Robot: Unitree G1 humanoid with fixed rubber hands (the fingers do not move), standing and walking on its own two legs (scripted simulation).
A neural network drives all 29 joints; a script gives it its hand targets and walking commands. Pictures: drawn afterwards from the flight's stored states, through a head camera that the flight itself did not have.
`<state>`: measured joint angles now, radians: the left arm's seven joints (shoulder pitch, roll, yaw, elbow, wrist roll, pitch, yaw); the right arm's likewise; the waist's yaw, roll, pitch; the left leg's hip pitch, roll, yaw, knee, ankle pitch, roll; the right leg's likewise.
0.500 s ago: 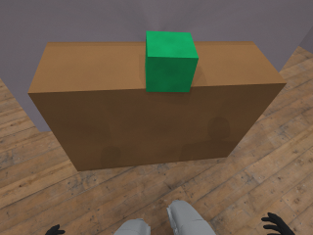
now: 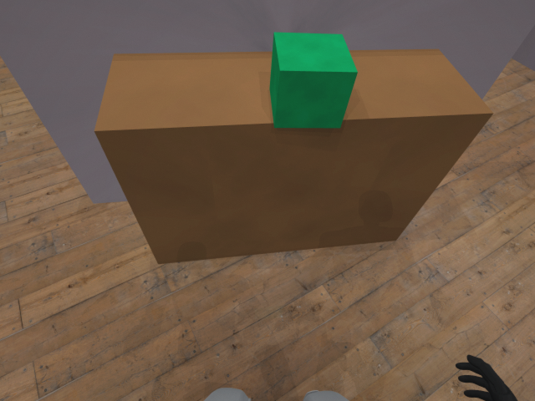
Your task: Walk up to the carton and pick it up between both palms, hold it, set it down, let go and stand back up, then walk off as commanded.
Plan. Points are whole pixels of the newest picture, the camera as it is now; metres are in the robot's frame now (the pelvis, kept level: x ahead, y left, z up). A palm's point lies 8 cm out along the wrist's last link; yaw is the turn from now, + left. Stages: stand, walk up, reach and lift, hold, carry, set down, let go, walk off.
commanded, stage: walk off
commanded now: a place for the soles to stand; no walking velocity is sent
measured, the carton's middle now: (307, 81) +0.79 -0.09 +0.02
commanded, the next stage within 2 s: stand in 1.22 s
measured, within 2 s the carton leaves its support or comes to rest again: neither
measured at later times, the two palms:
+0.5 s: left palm out of the picture +0.10 +0.25 -0.13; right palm out of the picture +0.01 -0.38 -0.08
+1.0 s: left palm out of the picture +0.08 +0.21 -0.13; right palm out of the picture +0.02 -0.41 -0.05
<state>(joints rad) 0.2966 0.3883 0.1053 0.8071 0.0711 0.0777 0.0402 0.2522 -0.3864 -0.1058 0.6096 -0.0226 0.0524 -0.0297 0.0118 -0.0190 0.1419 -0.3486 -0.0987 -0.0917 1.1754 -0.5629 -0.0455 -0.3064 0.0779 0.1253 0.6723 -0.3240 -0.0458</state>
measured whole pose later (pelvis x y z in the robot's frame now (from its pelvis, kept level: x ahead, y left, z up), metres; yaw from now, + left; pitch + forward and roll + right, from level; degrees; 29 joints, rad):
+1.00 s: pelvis -0.03 -0.08 +0.00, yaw -3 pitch -3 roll +1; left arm 0.22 0.41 0.11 0.72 0.07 0.07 -0.03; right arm 0.36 -0.40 -0.04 0.67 -0.02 -0.05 -0.08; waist 0.01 -0.15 0.17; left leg -0.28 0.00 -0.07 0.73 -0.40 0.00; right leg -0.46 0.07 0.12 1.14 -0.43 -0.02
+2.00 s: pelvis -0.04 -0.11 +0.00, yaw -3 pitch -4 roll +0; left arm 0.22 0.41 0.08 0.79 0.07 0.00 -0.01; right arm 0.29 -0.39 -0.02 0.68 -0.02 -0.04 -0.01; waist 0.01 -0.01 0.18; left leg -0.28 -0.02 -0.07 0.73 -0.38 -0.01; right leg -0.33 0.04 0.09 0.70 -0.31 -0.01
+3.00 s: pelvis -0.04 -0.11 +0.00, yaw -3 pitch -4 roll +0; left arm 0.22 0.41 0.08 0.83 0.07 0.00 -0.01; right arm 0.28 -0.39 -0.02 0.68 -0.02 -0.04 -0.01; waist 0.01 -0.01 0.15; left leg -0.28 -0.02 -0.07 0.73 -0.37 -0.01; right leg -0.33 0.04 0.09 0.70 -0.30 0.00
